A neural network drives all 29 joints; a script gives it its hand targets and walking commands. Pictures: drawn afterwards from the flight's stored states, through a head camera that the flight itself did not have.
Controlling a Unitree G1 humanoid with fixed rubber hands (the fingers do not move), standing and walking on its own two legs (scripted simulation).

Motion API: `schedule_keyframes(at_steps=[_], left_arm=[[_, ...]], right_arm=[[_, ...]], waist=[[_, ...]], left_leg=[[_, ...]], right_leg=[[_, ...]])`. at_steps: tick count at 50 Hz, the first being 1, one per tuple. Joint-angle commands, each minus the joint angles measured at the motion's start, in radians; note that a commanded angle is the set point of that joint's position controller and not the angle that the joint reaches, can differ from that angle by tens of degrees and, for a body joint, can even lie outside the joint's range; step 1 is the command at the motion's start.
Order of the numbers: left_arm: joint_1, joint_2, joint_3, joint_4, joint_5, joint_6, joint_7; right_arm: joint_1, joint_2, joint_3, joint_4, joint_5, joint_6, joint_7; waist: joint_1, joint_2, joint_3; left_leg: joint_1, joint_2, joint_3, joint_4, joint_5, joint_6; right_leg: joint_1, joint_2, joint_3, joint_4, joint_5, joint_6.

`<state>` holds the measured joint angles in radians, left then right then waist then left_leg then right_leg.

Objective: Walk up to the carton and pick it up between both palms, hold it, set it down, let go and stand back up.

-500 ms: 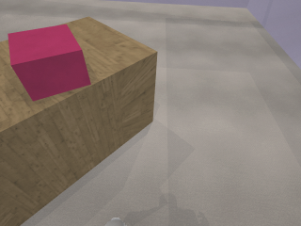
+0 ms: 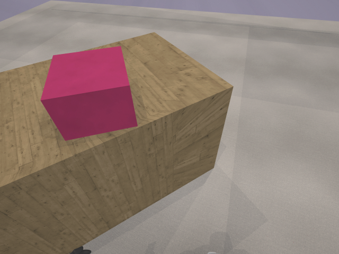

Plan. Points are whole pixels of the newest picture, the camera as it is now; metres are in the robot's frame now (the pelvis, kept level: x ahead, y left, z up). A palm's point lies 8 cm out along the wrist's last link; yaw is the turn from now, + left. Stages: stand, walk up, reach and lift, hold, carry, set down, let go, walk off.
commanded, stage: walk up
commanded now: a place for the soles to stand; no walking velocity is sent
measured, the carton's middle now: (94, 90) +0.70 +0.25 +0.03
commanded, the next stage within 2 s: none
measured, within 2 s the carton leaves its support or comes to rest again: neither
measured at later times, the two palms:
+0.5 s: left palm out of the picture +0.17 +0.32 -0.13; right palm (233, 189) +0.31 -0.19 -0.07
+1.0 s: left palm (52, 223) +0.26 +0.31 -0.08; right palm (212, 148) +0.49 -0.17 -0.10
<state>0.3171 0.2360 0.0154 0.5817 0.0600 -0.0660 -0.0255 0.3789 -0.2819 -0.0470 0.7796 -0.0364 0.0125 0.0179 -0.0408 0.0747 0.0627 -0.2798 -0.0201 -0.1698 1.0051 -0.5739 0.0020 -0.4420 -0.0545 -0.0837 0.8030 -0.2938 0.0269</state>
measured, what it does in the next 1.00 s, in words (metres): walks ahead, turning left: left foot, then right foot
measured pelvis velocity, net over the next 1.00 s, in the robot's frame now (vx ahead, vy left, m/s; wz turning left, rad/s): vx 0.26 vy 0.02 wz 0.46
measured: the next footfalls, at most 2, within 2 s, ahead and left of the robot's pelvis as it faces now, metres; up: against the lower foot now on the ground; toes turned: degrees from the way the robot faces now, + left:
left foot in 0.32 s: +0.25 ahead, +0.18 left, +0.00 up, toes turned +14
right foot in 0.74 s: +0.42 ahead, -0.04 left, +0.00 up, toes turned +34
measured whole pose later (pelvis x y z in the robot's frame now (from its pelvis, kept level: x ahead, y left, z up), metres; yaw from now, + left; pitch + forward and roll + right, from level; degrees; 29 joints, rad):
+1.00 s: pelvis +0.26 +0.02 +0.01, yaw +26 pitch -2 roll -1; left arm 0.19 0.25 0.01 0.61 0.03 0.03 0.01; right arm 0.21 -0.31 -0.05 0.64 -0.01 0.05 -0.01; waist 0.02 0.06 0.16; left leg -0.43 0.00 -0.03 1.00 -0.57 -0.04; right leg -0.43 -0.14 -0.14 0.78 -0.29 0.02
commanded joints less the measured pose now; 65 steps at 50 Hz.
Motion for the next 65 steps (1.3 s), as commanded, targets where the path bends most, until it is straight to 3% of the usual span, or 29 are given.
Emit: schedule_keyframes(at_steps=[1, 4, 11, 13, 15, 16, 17, 18, 19, 22, 26, 32, 35, 36, 37, 38, 39, 43, 47, 50, 51, 53, 54, 57, 59, 61, 62, 63, 65], left_arm=[[0.098, 0.259, 0.088, -0.055, -0.039, 0.003, 0.031], [0.063, 0.220, 0.072, -0.005, -0.010, -0.008, 0.027], [0.002, 0.258, 0.082, -0.005, 0.001, -0.013, 0.028], [-0.003, 0.259, 0.079, 0.004, -0.011, -0.001, 0.029], [0.069, 0.184, 0.051, 0.010, -0.009, 0.018, 0.023], [0.117, 0.135, 0.030, 0.008, -0.013, 0.025, 0.012], [0.124, 0.111, 0.024, -0.044, -0.020, 0.037, 0.000], [0.062, 0.220, 0.053, -0.060, -0.028, 0.065, 0.002], [0.024, 0.246, 0.059, -0.055, -0.018, 0.079, 0.005], [0.041, 0.217, 0.044, -0.027, -0.027, 0.059, 0.000], [0.070, 0.188, 0.050, 0.001, -0.026, 0.064, -0.009], [0.029, 0.123, 0.023, -0.009, -0.039, 0.058, 0.007], [0.048, 0.163, 0.040, -0.014, -0.033, 0.048, 0.020], [0.033, 0.204, 0.052, -0.020, -0.023, 0.043, 0.027], [0.021, 0.274, 0.070, -0.041, -0.017, 0.043, 0.033], [-0.004, 0.316, 0.085, -0.048, -0.035, 0.058, 0.035], [-0.031, 0.313, 0.091, -0.049, -0.047, 0.067, 0.038], [-0.077, 0.251, 0.065, -0.051, -0.039, 0.074, 0.044], [-0.106, 0.260, 0.073, -0.049, -0.030, 0.078, 0.044], [-0.148, 0.247, 0.058, -0.054, -0.037, 0.080, 0.038], [-0.096, 0.212, 0.043, -0.048, -0.044, 0.079, 0.030], [-0.091, 0.121, 0.020, -0.084, -0.067, 0.087, 0.031], [-0.139, 0.174, 0.038, -0.072, -0.057, 0.105, 0.042], [-0.097, 0.179, 0.038, -0.022, -0.075, 0.083, 0.037], [-0.004, 0.152, 0.030, 0.005, -0.068, 0.055, 0.039], [0.028, 0.194, 0.037, 0.016, -0.052, 0.030, 0.042], [-0.004, 0.251, 0.046, 0.006, -0.040, 0.026, 0.042], [-0.056, 0.285, 0.055, 0.000, -0.052, 0.036, 0.036], [-0.099, 0.247, 0.046, 0.000, -0.060, 0.053, 0.021]], right_arm=[[-0.059, -0.173, -0.042, -0.158, -0.044, 0.000, -0.001], [-0.040, -0.112, -0.037, -0.141, 0.002, -0.009, 0.016], [-0.058, -0.064, -0.032, -0.170, 0.016, -0.033, 0.048], [-0.008, -0.079, -0.048, -0.160, 0.002, -0.045, 0.044], [0.164, -0.154, -0.087, -0.109, -0.002, -0.054, 0.018], [0.215, -0.201, -0.106, -0.111, -0.003, -0.057, -0.003], [0.179, -0.289, -0.103, -0.149, 0.001, -0.058, -0.021], [0.160, -0.309, -0.108, -0.159, 0.025, -0.043, -0.034], [0.112, -0.296, -0.096, -0.176, 0.030, -0.040, -0.042], [0.055, -0.238, -0.074, -0.187, -0.006, -0.053, -0.059], [-0.003, -0.170, -0.051, -0.187, -0.011, -0.075, -0.045], [-0.056, -0.168, -0.040, -0.225, -0.005, -0.059, -0.048], [-0.071, -0.171, -0.025, -0.241, 0.022, -0.032, -0.039], [-0.039, -0.134, -0.011, -0.244, 0.033, -0.028, -0.037], [0.020, -0.075, 0.011, -0.255, 0.043, -0.023, -0.037], [0.041, -0.086, 0.004, -0.254, 0.036, -0.002, -0.054], [0.018, -0.121, -0.012, -0.239, 0.017, 0.020, -0.061], [-0.041, -0.111, -0.026, -0.224, 0.024, 0.022, -0.047], [-0.061, -0.092, -0.026, -0.218, 0.032, 0.018, -0.024], [0.004, -0.107, -0.041, -0.188, 0.028, -0.009, -0.014], [-0.002, -0.141, -0.052, -0.186, 0.021, -0.018, -0.014], [-0.112, -0.274, -0.080, -0.223, 0.020, -0.016, -0.024], [-0.155, -0.273, -0.079, -0.224, 0.031, -0.016, -0.029], [-0.199, -0.175, -0.040, -0.234, 0.009, -0.018, -0.037], [-0.239, -0.164, -0.027, -0.232, 0.013, -0.010, -0.029], [-0.251, -0.121, -0.004, -0.233, 0.030, -0.005, -0.016], [-0.203, -0.077, 0.009, -0.237, 0.038, -0.010, -0.012], [-0.164, -0.063, 0.011, -0.222, 0.039, -0.005, -0.014], [-0.154, -0.091, 0.001, -0.186, 0.034, 0.000, -0.014]], waist=[[0.096, -0.305, 0.180], [0.087, -0.267, 0.197], [0.056, -0.306, 0.002], [0.023, -0.226, -0.055], [-0.050, 0.008, -0.166], [-0.082, 0.170, -0.184], [-0.056, 0.328, -0.153], [-0.082, 0.198, -0.108], [-0.056, 0.149, -0.032], [-0.013, 0.106, 0.011], [0.032, 0.100, 0.001], [0.044, 0.141, -0.105], [0.086, 0.014, -0.164], [0.080, -0.075, -0.181], [0.071, -0.260, -0.218], [0.073, -0.335, -0.198], [0.074, -0.320, -0.160], [0.071, -0.320, -0.042], [0.070, -0.398, -0.095], [0.004, -0.292, -0.162], [0.011, -0.168, -0.188], [0.012, 0.157, -0.145], [-0.005, 0.149, -0.097], [0.024, 0.112, -0.060], [0.072, 0.135, -0.133], [0.078, 0.070, -0.184], [0.049, -0.059, -0.200], [0.020, -0.096, -0.174], [0.006, -0.137, -0.078]], left_leg=[[-0.537, 0.098, 0.086, 0.372, 0.072, -0.025], [-0.411, 0.109, 0.056, 0.235, 0.143, -0.023], [-0.121, 0.108, 0.185, -0.239, 0.272, 0.006], [0.063, 0.064, 0.261, -0.321, 0.393, 0.028], [0.312, -0.026, 0.262, -0.345, 0.359, 0.053], [0.387, 0.028, 0.112, -0.393, 0.232, 0.091], [0.349, 0.281, -0.470, -0.628, -0.013, 0.201], [0.254, 0.381, -0.696, -0.781, -0.225, 0.289], [0.193, 0.410, -0.726, -0.816, -0.282, 0.300], [0.101, 0.349, -0.436, -0.686, 0.258, 0.270], [-0.028, 0.273, -0.277, -0.662, 0.324, 0.260], [-0.067, 0.167, -0.075, -0.437, 0.879, 0.189], [-0.131, 0.101, -0.068, -0.276, 0.747, 0.105], [-0.202, 0.060, -0.024, -0.188, 0.609, 0.043], [-0.244, -0.027, 0.060, 0.001, 0.281, -0.024], [-0.254, -0.061, 0.103, 0.137, -0.101, -0.052], [-0.267, -0.008, 0.077, 0.248, -0.138, -0.054], [-0.238, 0.020, 0.085, 0.189, -0.042, -0.049], [-0.179, 0.037, 0.140, -0.058, 0.006, -0.045], [0.082, 0.020, 0.171, -0.454, 0.285, 0.004], [0.154, 0.026, 0.113, -0.514, 0.359, 0.022], [0.018, 0.332, -0.411, -0.645, 0.270, 0.218], [-0.142, 0.359, -0.438, -0.681, 0.139, 0.291], [0.021, 0.220, -0.163, -0.532, 0.710, 0.218], [0.035, 0.172, -0.092, -0.432, 0.826, 0.169], [-0.001, 0.114, -0.033, -0.323, 0.720, 0.088], [-0.058, 0.061, 0.015, -0.261, 0.612, 0.038], [0.001, 0.026, 0.050, -0.307, 0.385, 0.011], [0.061, 0.038, 0.026, -0.418, 0.303, 0.024]], right_leg=[[0.240, -0.457, 0.702, -0.644, -0.563, -0.318], [0.133, -0.327, 0.314, -0.569, -0.253, -0.260], [0.192, -0.287, -0.001, -0.438, 0.010, -0.243], [0.128, -0.283, -0.056, -0.322, -0.033, -0.223], [0.056, -0.197, -0.140, 0.045, 0.050, -0.155], [-0.051, -0.135, -0.161, 0.286, -0.024, -0.118], [-0.244, -0.020, -0.099, 0.454, -0.285, -0.059], [-0.263, -0.035, 0.035, 0.529, -0.339, -0.046], [-0.300, -0.072, 0.073, 0.579, -0.290, -0.042], [-0.264, -0.123, 0.097, 0.541, -0.162, -0.037], [-0.145, -0.121, 0.127, 0.371, -0.122, -0.013], [0.100, -0.033, 0.024, 0.003, 0.033, -0.015], [0.316, 0.010, -0.007, -0.251, 0.289, -0.046], [0.397, -0.084, 0.097, -0.253, 0.384, -0.080], [0.399, -0.310, 0.336, -0.304, 0.488, -0.190], [0.337, -0.458, 0.486, -0.377, 0.520, -0.338], [0.262, -0.485, 0.530, -0.407, 0.413, -0.402], [0.148, -0.335, 0.226, -0.341, 0.476, -0.316], [0.208, -0.304, 0.190, -0.326, 0.263, -0.276], [0.125, -0.268, 0.098, -0.155, 0.235, -0.187], [0.049, -0.228, 0.047, -0.038, 0.187, -0.136], [-0.104, -0.010, -0.020, 0.153, -0.370, -0.021], [-0.011, -0.062, 0.079, 0.222, -0.378, -0.032], [-0.055, -0.043, 0.049, 0.085, -0.252, -0.026], [0.095, -0.038, 0.009, -0.139, -0.088, -0.035], [0.263, -0.069, 0.063, -0.355, 0.205, -0.062], [0.306, -0.183, 0.215, -0.357, 0.330, -0.101], [0.194, -0.243, 0.277, -0.348, 0.261, -0.165], [0.053, -0.192, 0.196, -0.393, -0.023, -0.139]])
